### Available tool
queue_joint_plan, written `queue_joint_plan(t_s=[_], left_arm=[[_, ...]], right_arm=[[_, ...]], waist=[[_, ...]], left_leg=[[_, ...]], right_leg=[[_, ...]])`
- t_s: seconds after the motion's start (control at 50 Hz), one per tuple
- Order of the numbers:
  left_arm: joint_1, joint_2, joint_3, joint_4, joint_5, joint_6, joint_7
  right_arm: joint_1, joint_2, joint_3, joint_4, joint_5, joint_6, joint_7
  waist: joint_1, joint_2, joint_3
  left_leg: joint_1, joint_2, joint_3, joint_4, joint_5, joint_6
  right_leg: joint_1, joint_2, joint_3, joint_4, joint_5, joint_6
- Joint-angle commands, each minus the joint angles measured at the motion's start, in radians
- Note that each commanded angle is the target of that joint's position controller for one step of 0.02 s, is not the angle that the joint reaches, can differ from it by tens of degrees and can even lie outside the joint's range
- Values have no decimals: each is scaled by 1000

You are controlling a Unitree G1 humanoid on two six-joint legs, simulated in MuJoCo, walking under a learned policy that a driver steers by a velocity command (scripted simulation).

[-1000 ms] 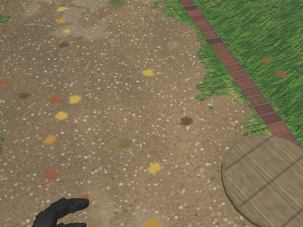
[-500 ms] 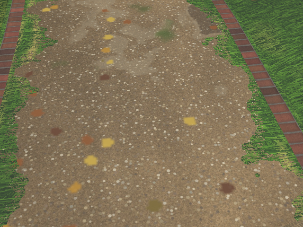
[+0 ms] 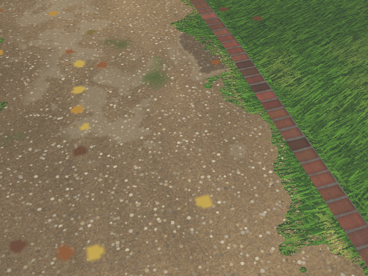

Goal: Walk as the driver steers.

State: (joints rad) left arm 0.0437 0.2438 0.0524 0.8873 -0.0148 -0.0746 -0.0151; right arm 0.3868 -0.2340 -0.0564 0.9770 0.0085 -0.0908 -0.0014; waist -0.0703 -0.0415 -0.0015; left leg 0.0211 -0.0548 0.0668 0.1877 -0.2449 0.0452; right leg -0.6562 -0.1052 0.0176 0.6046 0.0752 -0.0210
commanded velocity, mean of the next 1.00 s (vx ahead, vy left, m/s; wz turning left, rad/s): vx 0.50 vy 0.00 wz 0.35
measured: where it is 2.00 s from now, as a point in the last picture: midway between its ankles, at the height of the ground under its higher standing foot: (104, 157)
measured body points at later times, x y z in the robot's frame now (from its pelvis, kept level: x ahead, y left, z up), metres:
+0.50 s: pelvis +0.28 -0.05 +0.00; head +0.29 -0.05 +0.45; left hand +0.27 +0.21 -0.14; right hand +0.45 -0.30 -0.12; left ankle +0.44 +0.14 -0.68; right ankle +0.22 -0.14 -0.74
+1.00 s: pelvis +0.56 +0.05 +0.00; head +0.58 +0.08 +0.45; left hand +0.64 +0.37 -0.09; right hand +0.72 -0.19 -0.11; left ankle +0.51 +0.11 -0.74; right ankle +0.78 -0.08 -0.68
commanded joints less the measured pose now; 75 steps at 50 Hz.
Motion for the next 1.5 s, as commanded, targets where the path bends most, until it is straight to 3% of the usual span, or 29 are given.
queue_joint_plan(t_s=[0.02,0.08,0.12,0.14,0.16,0.18,0.2,0.22,0.28,0.48,0.58,0.64,0.68,0.7,0.72,0.74,0.76,0.82,0.88,1.0,1.1,1.16,1.18,1.2,1.22,1.24,1.3,1.42,1.5], left_arm=[[-145,60,5,-98,-6,-23,-17],[-81,100,20,-94,-7,-32,-28],[194,177,63,-10,-2,-33,-19],[378,260,84,24,9,-29,-7],[407,292,86,43,10,-26,-16],[374,198,60,34,-1,-28,-17],[288,153,48,15,-1,-31,-12],[206,130,38,-3,7,-34,-11],[148,72,25,9,29,-46,-13],[225,132,37,45,27,-44,33],[313,155,46,73,12,-9,40],[275,195,57,51,4,14,49],[235,218,61,34,1,27,56],[229,211,56,16,3,21,57],[325,47,8,-31,38,-8,35],[254,96,9,-56,1,-59,16],[144,144,24,-88,-35,-85,7],[137,152,38,-81,6,-78,20],[146,123,40,-98,24,-39,23],[-73,79,19,-173,21,-37,18],[-130,131,31,-215,6,-56,-2],[11,172,52,-184,8,-76,-4],[145,213,67,-166,26,-81,2],[299,299,89,-149,45,-75,11],[334,284,88,-120,21,-61,2],[278,187,63,-146,9,-54,4],[151,111,33,-151,26,-33,10],[195,160,45,-93,14,-49,-1],[234,196,50,-79,-11,-27,0]], right_arm=[[53,-165,-38,-9,7,4,-10],[21,-185,-47,-8,10,18,-15],[-12,-162,-36,-22,6,27,-16],[7,-127,-19,-48,-15,25,-17],[131,6,16,-44,-4,0,-4],[48,-107,-8,-41,22,-23,0],[-43,-149,-20,-68,43,-35,2],[-86,-146,-21,-74,41,-34,-6],[-56,-95,-31,-61,27,7,-14],[-283,-54,-25,-149,11,26,13],[-416,-39,-10,-235,12,27,47],[-376,-77,-27,-266,16,31,66],[-160,-155,-68,-229,21,35,63],[2,-233,-105,-193,18,41,43],[24,-338,-123,-184,22,40,30],[57,-285,-100,-208,8,31,30],[30,-222,-83,-205,-3,22,29],[-160,-130,-53,-254,-3,11,27],[-161,-159,-57,-266,3,8,13],[-75,-194,-68,-256,11,22,-12],[-22,-183,-65,-242,17,34,-16],[-55,-166,-59,-262,12,43,-22],[-74,-120,-41,-282,5,39,-18],[20,-61,-23,-306,10,31,-18],[86,-94,-18,-319,30,25,-18],[27,-188,-40,-303,36,29,-18],[-117,-177,-50,-338,10,46,-10],[-155,-82,-20,-371,1,47,-2],[-309,-65,-2,-398,0,17,19]], waist=[[-3,107,97],[52,135,50],[184,124,-119],[227,-25,-274],[148,-278,-385],[182,-162,-316],[172,-110,-182],[137,-13,-115],[65,-38,-40],[109,0,67],[151,13,110],[93,-41,50],[-35,-58,-75],[-111,9,-163],[-5,281,-248],[-40,210,-386],[-64,157,-266],[63,38,-82],[98,52,-45],[19,116,1],[5,147,-4],[89,181,-52],[154,141,-161],[156,-70,-322],[132,-301,-367],[152,-156,-222],[107,-46,-7],[75,-22,8],[125,-19,34]], left_leg=[[23,308,-127,-23,291,143],[75,326,-122,80,512,116],[-29,242,-54,396,708,67],[-262,168,-7,739,366,28],[-633,-12,-87,1037,-319,-21],[-747,43,-198,1147,-333,-2],[-799,90,-182,1150,-241,17],[-749,145,-160,1102,-142,17],[-610,204,-174,989,-34,14],[-716,169,-114,575,364,-11],[-796,147,-42,458,259,17],[-652,72,44,447,109,64],[-346,-6,70,397,97,120],[-47,44,-63,340,128,171],[328,311,-594,299,50,349],[425,405,-913,132,-24,414],[361,367,-760,115,41,347],[-59,257,-460,81,291,270],[-210,221,-388,35,366,270],[-296,131,-299,50,245,185],[-178,184,-430,158,156,161],[-162,158,-468,297,238,123],[-247,105,-412,496,227,87],[-535,-21,-277,838,-41,12],[-772,-17,-238,1049,-368,-12],[-849,47,-259,1138,-296,-19],[-775,145,-201,1053,-114,-21],[-720,172,-158,795,35,-34],[-612,136,-80,502,208,-51]], right_leg=[[-46,17,-12,-63,-38,-21],[88,58,-42,-99,-143,-60],[488,95,-69,-102,-121,-113],[801,-117,190,-85,-114,-182],[1075,-300,670,-238,-323,-335],[1028,-263,672,-295,-423,-290],[893,-242,507,-308,-372,-243],[740,-212,389,-336,-271,-215],[517,-147,193,-431,-172,-184],[551,-110,-128,-509,8,-131],[761,-175,-181,-424,147,-124],[803,-189,-225,-263,573,-95],[737,-160,-251,43,734,-60],[531,-117,-253,318,500,-18],[56,83,-199,699,-464,46],[-89,151,44,844,-664,34],[-180,90,85,832,-581,3],[-11,-12,74,595,-423,2],[55,-16,49,454,-375,48],[124,70,19,13,-4,78],[161,99,56,-117,-52,49],[354,109,33,-183,-127,-4],[583,6,114,-151,-132,-58],[955,-225,446,-165,-216,-187],[1055,-348,795,-269,-461,-271],[940,-310,698,-301,-597,-229],[587,-182,334,-366,-361,-153],[511,-143,134,-458,-88,-208],[489,-88,54,-445,-40,-180]])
